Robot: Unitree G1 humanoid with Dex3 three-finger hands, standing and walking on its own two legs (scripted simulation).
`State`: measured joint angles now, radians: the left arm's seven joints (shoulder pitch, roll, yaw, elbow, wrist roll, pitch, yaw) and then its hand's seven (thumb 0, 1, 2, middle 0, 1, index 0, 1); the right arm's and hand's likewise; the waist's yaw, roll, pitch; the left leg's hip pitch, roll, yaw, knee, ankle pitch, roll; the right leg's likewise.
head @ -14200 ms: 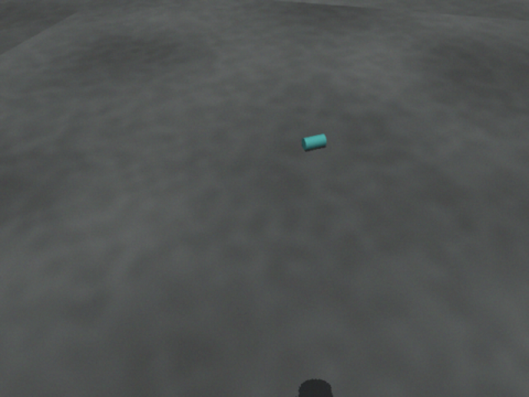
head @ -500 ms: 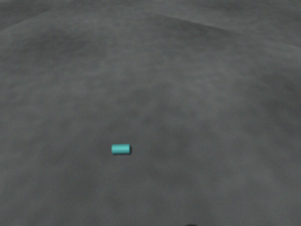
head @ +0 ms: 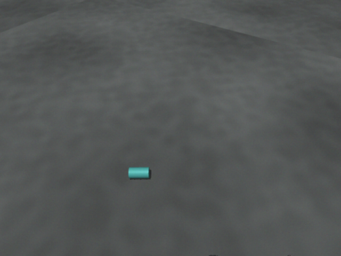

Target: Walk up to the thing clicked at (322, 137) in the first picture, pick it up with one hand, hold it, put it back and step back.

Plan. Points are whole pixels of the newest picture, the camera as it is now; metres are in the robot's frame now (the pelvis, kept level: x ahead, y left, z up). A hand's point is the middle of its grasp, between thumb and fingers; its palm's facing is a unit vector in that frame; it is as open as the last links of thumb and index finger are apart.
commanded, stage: walk up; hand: left
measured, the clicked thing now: (139, 172) +0.74 +0.22 -0.73
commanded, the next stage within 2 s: stand in 0.20 s
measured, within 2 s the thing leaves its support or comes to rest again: neither
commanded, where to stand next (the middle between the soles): +0.36 -0.02 m, yaw +1 degrees
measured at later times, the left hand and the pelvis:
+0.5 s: hand out of the picture +0.08 +0.25 -0.14, palm faces -0.03 -0.94 -0.33, open 7.4 cm; pelvis -0.01 +0.00 +0.01, yaw +0 degrees
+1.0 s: hand out of the picture +0.03 +0.25 -0.15, palm faces -0.05 -0.94 -0.34, open 7.4 cm; pelvis -0.02 +0.00 +0.01, yaw +0 degrees
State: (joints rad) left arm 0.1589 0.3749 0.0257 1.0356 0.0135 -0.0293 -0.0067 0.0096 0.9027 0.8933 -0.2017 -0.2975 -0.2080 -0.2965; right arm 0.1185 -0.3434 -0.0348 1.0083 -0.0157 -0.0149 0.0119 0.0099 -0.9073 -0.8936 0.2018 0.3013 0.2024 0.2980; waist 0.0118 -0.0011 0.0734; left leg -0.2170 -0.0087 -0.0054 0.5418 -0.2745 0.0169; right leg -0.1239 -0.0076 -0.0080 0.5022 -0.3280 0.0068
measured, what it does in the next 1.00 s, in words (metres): stands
